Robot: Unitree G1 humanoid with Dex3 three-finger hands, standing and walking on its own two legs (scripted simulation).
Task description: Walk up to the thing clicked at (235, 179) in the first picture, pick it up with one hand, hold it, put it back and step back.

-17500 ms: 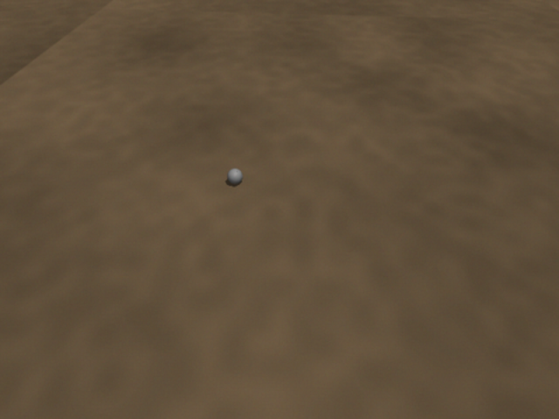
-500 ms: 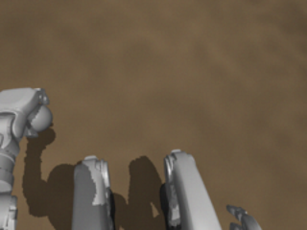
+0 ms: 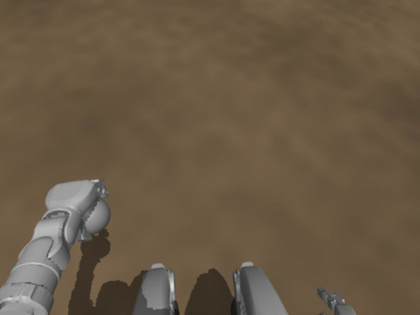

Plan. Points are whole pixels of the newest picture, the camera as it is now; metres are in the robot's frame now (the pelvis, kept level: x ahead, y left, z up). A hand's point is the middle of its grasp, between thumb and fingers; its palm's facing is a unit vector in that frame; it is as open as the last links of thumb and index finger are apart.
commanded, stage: lift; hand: left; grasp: from above
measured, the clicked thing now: (90, 215) +0.36 +0.25 -0.11
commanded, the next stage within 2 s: hold in 0.54 s
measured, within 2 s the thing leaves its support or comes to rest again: neither
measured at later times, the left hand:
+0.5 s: hand (75, 190) +0.36 +0.23 +0.02, palm faces -0.45 -0.08 -0.89, open 10.8 cm
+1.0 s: hand (69, 170) +0.38 +0.23 +0.07, palm faces -0.45 -0.07 -0.89, open 10.8 cm
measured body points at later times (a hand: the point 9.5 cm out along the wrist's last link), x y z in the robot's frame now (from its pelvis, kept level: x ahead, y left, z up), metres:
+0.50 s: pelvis +0.04 +0.00 +0.10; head +0.09 +0.00 +0.55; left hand +0.38 +0.24 +0.08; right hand +0.12 -0.27 -0.02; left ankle +0.08 +0.12 -0.59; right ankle +0.07 -0.14 -0.59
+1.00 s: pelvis +0.07 +0.00 +0.13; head +0.10 -0.01 +0.58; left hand +0.40 +0.23 +0.12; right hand +0.17 -0.27 +0.01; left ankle +0.08 +0.12 -0.59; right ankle +0.07 -0.14 -0.59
